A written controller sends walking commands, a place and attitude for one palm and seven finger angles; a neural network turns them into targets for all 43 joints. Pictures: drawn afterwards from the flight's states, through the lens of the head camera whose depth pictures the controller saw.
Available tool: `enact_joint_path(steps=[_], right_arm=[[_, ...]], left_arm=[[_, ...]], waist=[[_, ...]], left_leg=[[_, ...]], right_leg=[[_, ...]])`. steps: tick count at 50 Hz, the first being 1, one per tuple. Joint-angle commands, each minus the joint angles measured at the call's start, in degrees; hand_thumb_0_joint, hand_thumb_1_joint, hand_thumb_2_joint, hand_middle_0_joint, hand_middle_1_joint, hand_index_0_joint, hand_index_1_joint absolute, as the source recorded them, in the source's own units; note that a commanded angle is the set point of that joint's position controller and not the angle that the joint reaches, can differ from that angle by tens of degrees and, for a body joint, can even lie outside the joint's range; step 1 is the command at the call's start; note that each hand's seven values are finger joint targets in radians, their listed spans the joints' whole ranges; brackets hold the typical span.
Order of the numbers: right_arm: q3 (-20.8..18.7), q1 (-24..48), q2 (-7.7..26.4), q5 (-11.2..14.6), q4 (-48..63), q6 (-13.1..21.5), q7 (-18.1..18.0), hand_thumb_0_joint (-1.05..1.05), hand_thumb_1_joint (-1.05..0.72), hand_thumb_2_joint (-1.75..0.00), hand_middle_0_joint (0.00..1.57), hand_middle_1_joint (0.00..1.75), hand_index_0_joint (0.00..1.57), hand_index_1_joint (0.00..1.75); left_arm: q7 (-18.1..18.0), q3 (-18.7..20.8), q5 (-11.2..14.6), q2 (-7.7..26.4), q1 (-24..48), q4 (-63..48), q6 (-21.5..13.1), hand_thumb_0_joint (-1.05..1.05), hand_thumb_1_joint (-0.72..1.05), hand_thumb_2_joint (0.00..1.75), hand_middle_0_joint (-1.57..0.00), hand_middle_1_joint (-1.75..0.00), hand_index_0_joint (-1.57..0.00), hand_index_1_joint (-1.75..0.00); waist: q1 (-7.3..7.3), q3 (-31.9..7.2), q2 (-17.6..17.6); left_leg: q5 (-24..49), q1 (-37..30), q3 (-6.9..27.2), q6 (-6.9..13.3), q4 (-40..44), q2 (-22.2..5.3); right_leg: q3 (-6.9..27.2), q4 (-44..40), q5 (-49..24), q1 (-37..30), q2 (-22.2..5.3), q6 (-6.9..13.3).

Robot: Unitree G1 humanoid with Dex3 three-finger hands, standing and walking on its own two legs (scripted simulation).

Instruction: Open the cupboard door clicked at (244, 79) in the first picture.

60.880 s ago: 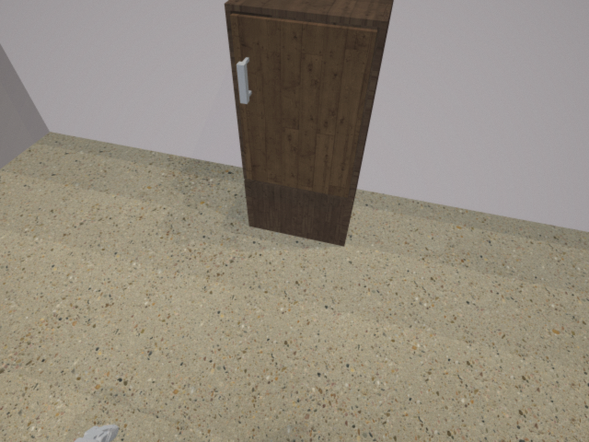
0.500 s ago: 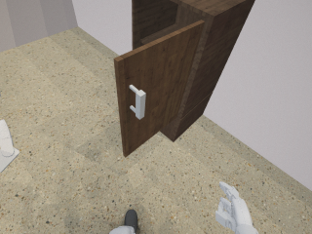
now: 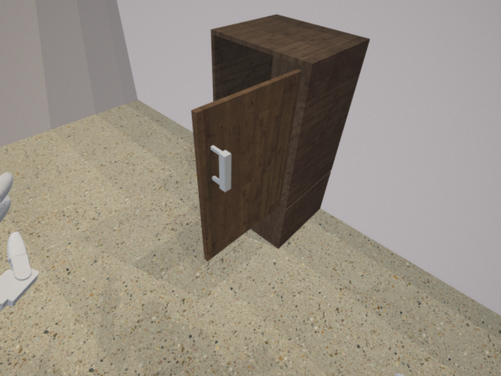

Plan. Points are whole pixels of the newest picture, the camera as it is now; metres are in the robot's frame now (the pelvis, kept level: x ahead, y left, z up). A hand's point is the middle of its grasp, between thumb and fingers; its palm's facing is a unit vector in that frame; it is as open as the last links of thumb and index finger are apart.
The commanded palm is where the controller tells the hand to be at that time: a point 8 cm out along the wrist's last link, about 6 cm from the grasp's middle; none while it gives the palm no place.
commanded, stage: stop stepping back and stand still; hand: left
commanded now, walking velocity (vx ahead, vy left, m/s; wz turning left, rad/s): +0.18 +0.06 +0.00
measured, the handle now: (219, 168) +0.64 +0.13 -0.04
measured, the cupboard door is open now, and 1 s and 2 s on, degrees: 88 88 88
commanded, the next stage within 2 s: let the arm hang, fingers relaxed in 1.30 s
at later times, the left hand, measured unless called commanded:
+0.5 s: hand (63, 286) +0.18 +0.24 +0.15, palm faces +0.44 -0.74 -0.50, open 7.4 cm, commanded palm +0.11 +0.28 +0.17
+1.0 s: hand (51, 273) +0.19 +0.27 +0.14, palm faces +0.38 -0.78 -0.49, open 7.4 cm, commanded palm +0.14 +0.31 +0.17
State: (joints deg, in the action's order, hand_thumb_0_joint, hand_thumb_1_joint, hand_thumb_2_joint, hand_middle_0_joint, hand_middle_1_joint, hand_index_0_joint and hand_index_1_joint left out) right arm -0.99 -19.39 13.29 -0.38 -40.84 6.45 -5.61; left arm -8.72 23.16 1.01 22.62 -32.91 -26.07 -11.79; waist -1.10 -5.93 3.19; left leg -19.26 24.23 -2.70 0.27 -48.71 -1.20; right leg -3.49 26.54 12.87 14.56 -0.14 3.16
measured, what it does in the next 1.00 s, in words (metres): steps on the spot: left foot, then right foot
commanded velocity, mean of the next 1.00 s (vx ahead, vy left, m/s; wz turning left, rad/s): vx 0.04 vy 0.02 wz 0.00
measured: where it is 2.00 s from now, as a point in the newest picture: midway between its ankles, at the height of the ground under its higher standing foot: outside the picture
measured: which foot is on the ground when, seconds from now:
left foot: up 0.00-0.06, down 0.08-0.36, up 0.38-0.66, down 0.68-1.00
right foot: down 0.00-0.08, up 0.10-0.34, down 0.36-1.00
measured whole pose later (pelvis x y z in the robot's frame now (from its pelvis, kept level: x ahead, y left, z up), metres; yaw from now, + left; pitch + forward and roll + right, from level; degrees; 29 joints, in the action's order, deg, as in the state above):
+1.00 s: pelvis +0.00 +0.01 +0.00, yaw +0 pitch -1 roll -1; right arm 0.7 -10.3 11.1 0.5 -34.3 5.7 -3.9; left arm -8.7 21.7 2.6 23.1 -33.4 -26.8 -10.8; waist -0.5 3.1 -0.8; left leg -11.4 14.7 -4.3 1.5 -26.5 -0.9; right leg -5.4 24.6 12.8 11.4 1.4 2.3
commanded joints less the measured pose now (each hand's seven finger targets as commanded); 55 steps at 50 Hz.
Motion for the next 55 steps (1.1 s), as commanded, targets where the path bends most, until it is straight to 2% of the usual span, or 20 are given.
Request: enact_joint_path(steps=[1,2,4,5,6,9,11,13,16,17,18,19,21,24,26,31,34,37,43,55], right_arm=[[-1.72,8.72,5.50,-0.12,9.94,5.97,-1.82,0.00,-0.90,-0.90,0.20,0.30,0.20,0.30],[-1.78,7.78,5.94,-0.33,10.77,6.00,-1.67,0.00,-0.90,-0.90,0.20,0.30,0.20,0.30],[-2.03,8.29,7.71,-0.08,12.45,5.78,-0.79,0.00,-0.90,-0.90,0.20,0.30,0.20,0.30],[-1.87,8.29,6.72,-0.09,12.47,5.78,-0.26,0.00,-0.90,-0.90,0.20,0.30,0.20,0.30],[-1.78,8.63,5.88,-0.43,10.40,5.67,0.03,0.00,-0.90,-0.90,0.20,0.30,0.20,0.30],[-1.74,10.36,5.27,0.25,10.87,6.42,1.18,0.00,-0.90,-0.90,0.20,0.30,0.20,0.30],[-1.73,9.97,5.36,0.57,10.92,6.29,1.19,0.00,-0.90,-0.90,0.20,0.30,0.20,0.30],[-1.57,9.71,5.51,0.25,11.01,5.23,0.80,0.00,-0.90,-0.90,0.20,0.30,0.20,0.30],[-1.26,10.62,5.39,0.23,11.33,3.80,0.40,0.00,-0.90,-0.90,0.20,0.30,0.20,0.30],[-1.30,11.08,4.79,0.25,11.47,3.35,0.45,0.00,-0.90,-0.90,0.20,0.30,0.20,0.30],[-1.63,10.88,4.37,0.40,11.72,2.89,0.64,0.00,-0.90,-0.90,0.20,0.30,0.20,0.30],[-1.77,12.02,4.71,0.46,12.23,2.95,0.84,0.00,-0.90,-0.90,0.20,0.30,0.20,0.30],[-2.41,11.28,5.43,0.77,10.54,2.72,1.78,0.00,-0.90,-0.90,0.20,0.30,0.20,0.30],[-1.13,13.01,3.79,0.62,11.47,1.91,1.53,0.00,-0.90,-0.90,0.20,0.30,0.20,0.30],[-1.31,13.99,3.97,0.65,12.47,2.05,1.05,0.00,-0.90,-0.90,0.20,0.30,0.20,0.30],[-2.26,12.17,4.73,0.46,13.29,2.58,1.04,0.00,-0.90,-0.90,0.20,0.30,0.20,0.30],[-2.82,11.80,6.25,0.75,14.39,2.25,1.32,0.00,-0.90,-0.90,0.20,0.30,0.20,0.30],[-2.72,11.74,6.03,1.36,14.34,1.81,1.15,0.00,-0.90,-0.90,0.20,0.30,0.20,0.30],[-2.10,11.75,6.21,1.17,14.53,1.83,1.17,0.00,-0.90,-0.90,0.20,0.30,0.20,0.30],[-0.53,12.48,5.57,0.16,14.77,2.04,0.56,0.00,-0.90,-0.90,0.20,0.30,0.20,0.30]], left_arm=[[-2.45,4.12,-0.62,9.81,11.47,-6.33,-2.73,0.00,0.90,0.90,-0.20,-0.30,-0.20,-0.30],[-2.41,4.13,-0.27,9.42,10.79,-8.33,-3.00,0.00,0.90,0.90,-0.20,-0.30,-0.20,-0.30],[-2.63,5.08,-0.21,9.97,11.67,-14.20,-3.99,0.00,0.90,0.90,-0.20,-0.30,-0.20,-0.30],[-2.59,6.59,-0.64,11.86,11.53,-15.16,-4.11,0.00,0.90,0.90,-0.20,-0.30,-0.20,-0.30],[-2.00,8.98,-0.61,15.37,11.28,-15.37,-4.51,0.00,0.90,0.90,-0.20,-0.30,-0.20,-0.30],[-1.35,6.43,-0.95,10.31,8.20,-14.43,-3.55,0.00,0.90,0.90,-0.20,-0.30,-0.20,-0.30],[-1.44,7.23,-0.61,10.79,6.19,-13.73,-3.40,0.00,0.90,0.90,-0.20,-0.30,-0.20,-0.30],[-1.48,6.91,-0.01,9.99,4.07,-10.26,-2.90,0.00,0.90,0.90,-0.20,-0.30,-0.20,-0.30],[-1.62,6.94,0.15,10.17,5.47,-5.99,-1.79,0.00,0.90,0.90,-0.20,-0.30,-0.20,-0.30],[-1.66,7.09,0.20,10.78,5.68,-5.45,-1.72,0.00,0.90,0.90,-0.20,-0.30,-0.20,-0.30],[-1.66,7.60,0.12,12.01,5.56,-4.79,-1.29,0.00,0.90,0.90,-0.20,-0.30,-0.20,-0.30],[-1.65,8.00,0.53,13.29,7.75,-6.30,-1.44,0.00,0.90,0.90,-0.20,-0.30,-0.20,-0.30],[-1.34,7.37,0.45,11.56,8.89,-7.11,-2.56,0.00,0.90,0.90,-0.20,-0.30,-0.20,-0.30],[-1.30,8.67,0.48,11.88,4.13,-8.68,-4.51,0.00,0.90,0.90,-0.20,-0.30,-0.20,-0.30],[-1.80,9.92,0.60,13.55,5.04,-12.34,-5.58,0.00,0.90,0.90,-0.20,-0.30,-0.20,-0.30],[-2.63,9.50,1.34,12.18,0.65,-13.78,-5.59,0.00,0.90,0.90,-0.20,-0.30,-0.20,-0.30],[-2.30,9.71,1.69,12.36,-0.98,-13.29,-5.42,0.00,0.90,0.90,-0.20,-0.30,-0.20,-0.30],[-1.63,9.83,1.71,12.06,-2.37,-9.27,-4.55,0.00,0.90,0.90,-0.20,-0.30,-0.20,-0.30],[-1.10,6.82,1.96,10.51,0.16,-10.63,-3.48,0.00,0.90,0.90,-0.20,-0.30,-0.20,-0.30],[-1.57,7.07,1.87,10.80,2.53,-12.68,-1.89,0.00,0.90,0.90,-0.20,-0.30,-0.20,-0.30]], waist=[[1.23,3.77,1.48],[1.63,1.95,-2.44],[1.94,3.14,-18.30],[2.14,3.95,-16.50],[2.60,3.69,-17.88],[2.38,10.55,-13.48],[1.89,9.49,-14.88],[2.36,8.76,-15.29],[1.99,7.12,-10.26],[1.71,6.19,-4.35],[1.74,5.55,7.08],[0.99,5.58,11.78],[2.19,1.84,5.61],[1.91,1.44,1.43],[1.38,1.09,1.85],[0.72,2.56,-1.88],[0.50,2.60,-8.07],[0.93,3.13,-7.44],[1.18,0.40,-4.27],[0.85,1.95,-8.82]], left_leg=[[-4.73,-12.40,-3.66,2.40,24.28,1.63],[-6.62,-15.85,-2.17,3.05,28.74,0.41],[-10.98,-21.11,19.61,8.71,33.97,-13.86],[-4.40,-20.45,23.04,10.34,35.61,-18.20],[-12.84,-16.68,24.67,11.32,38.67,-19.72],[-11.33,-7.25,16.70,10.59,38.56,-16.41],[-8.25,-6.10,9.63,8.37,36.84,-13.22],[-7.70,-3.22,8.37,7.70,35.37,-12.89],[-12.47,2.61,4.09,5.00,27.27,-9.64],[-10.22,4.81,2.11,3.63,18.20,-6.56],[-9.15,9.06,-1.43,1.55,4.20,-0.74],[-9.81,11.36,0.65,0.77,-7.40,0.90],[-4.45,8.63,4.13,-0.04,-13.33,-0.59],[1.02,4.60,2.17,-0.84,-5.49,-1.27],[1.82,0.07,0.30,-0.49,3.28,-0.88],[7.72,-9.37,-0.71,0.42,19.76,-0.01],[19.44,-12.82,4.88,1.74,25.53,-4.96],[23.21,-11.62,5.90,1.71,24.02,-6.00],[17.43,-11.46,5.15,0.96,24.68,-4.78],[8.89,-9.85,7.01,0.81,31.77,-5.22]], right_leg=[[13.66,-11.27,23.49,3.68,-10.41,2.04],[12.30,-6.55,22.38,3.25,-8.29,0.86],[3.31,13.19,13.94,14.41,-0.19,-2.29],[-0.32,21.51,14.49,18.19,0.49,-3.39],[1.63,29.23,14.71,19.34,-0.30,-3.56],[2.02,26.41,8.27,15.55,-2.92,-3.60],[-1.66,18.84,6.77,9.64,-1.45,-3.95],[-3.64,13.89,8.17,3.33,0.08,-3.95],[-2.97,2.54,7.72,-8.46,0.67,-2.99],[4.98,-2.94,9.21,-10.63,-2.75,-0.83],[22.69,-9.85,11.61,-10.40,-12.25,3.80],[31.91,-13.61,6.04,-9.23,-20.39,7.28],[26.75,-12.40,1.14,-8.35,-18.63,3.21],[14.45,-8.81,-14.35,-8.63,-15.50,2.97],[10.97,-8.46,-15.88,-8.45,-14.53,2.07],[11.11,-8.16,-10.79,-6.62,-14.19,0.99],[7.91,-2.92,-10.36,-5.48,-8.10,-2.60],[7.44,-3.16,-12.44,-4.95,-5.42,-3.36],[7.43,-4.95,-10.16,-6.75,-5.05,-3.03],[4.27,-5.85,-3.43,-7.05,-1.75,-3.18]])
